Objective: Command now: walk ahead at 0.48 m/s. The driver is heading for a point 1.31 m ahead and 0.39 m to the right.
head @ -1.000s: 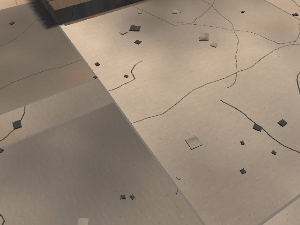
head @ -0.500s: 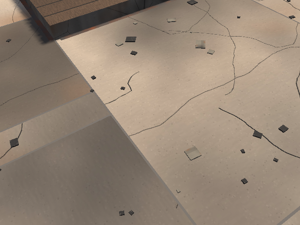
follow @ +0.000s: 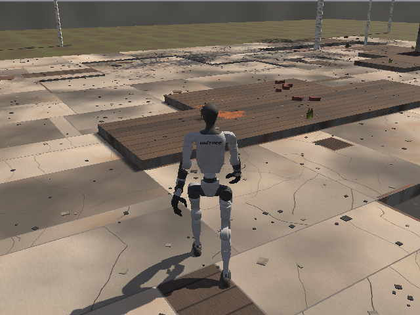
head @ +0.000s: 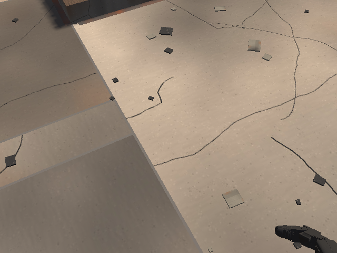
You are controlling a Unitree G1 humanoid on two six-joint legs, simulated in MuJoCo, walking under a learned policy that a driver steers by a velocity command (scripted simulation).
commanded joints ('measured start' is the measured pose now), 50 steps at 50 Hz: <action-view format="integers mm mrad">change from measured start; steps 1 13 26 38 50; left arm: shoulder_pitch -42 -244 -284 -409 -399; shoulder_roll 130 67 94 100 98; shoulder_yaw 13 28 20 22 28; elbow -81 -185 -161 -148 -99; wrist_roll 23 7 21 7 3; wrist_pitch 1 -10 17 38 61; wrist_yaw -2 9 -7 12 6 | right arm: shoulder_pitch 479 258 468 346 399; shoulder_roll -271 -134 -62 -97 -84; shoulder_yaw -95 -24 1 -10 -4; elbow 77 111 199 221 239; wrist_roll -11 -50 -28 -38 -32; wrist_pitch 6 -12 53 82 80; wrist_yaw -23 -43 -71 -84 -86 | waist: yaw -274 -29 -88 -83 -88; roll -17 43 -202 27 -3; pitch -297 -46 -250 -27 -51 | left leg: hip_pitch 763 267 183 221 286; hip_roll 179 175 -4 58 53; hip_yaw -249 -90 -64 -90 -79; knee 45 -306 223 -125 -92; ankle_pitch -77 562 -530 -260 -84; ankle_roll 116 131 -118 -84 -87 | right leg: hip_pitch -428 -686 -179 -386 -335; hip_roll -121 -107 -301 -41 -32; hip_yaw -4 73 369 89 67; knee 689 644 173 168 235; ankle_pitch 769 299 897 334 552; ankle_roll -67 3 -279 -65 -69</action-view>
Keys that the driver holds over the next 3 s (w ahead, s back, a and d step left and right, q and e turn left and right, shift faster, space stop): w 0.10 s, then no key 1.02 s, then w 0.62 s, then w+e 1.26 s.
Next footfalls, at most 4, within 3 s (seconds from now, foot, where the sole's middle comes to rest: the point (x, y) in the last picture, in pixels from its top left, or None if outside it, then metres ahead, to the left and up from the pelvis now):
0.46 right None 0.38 -0.11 -0.75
0.66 left None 0.27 0.12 -0.75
1.88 left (162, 174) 0.77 0.13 -0.75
2.46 right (230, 133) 1.01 -0.18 -0.75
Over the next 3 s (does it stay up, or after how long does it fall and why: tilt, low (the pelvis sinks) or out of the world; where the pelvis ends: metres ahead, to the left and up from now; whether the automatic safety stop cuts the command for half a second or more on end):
stays up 1.19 -0.15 0.01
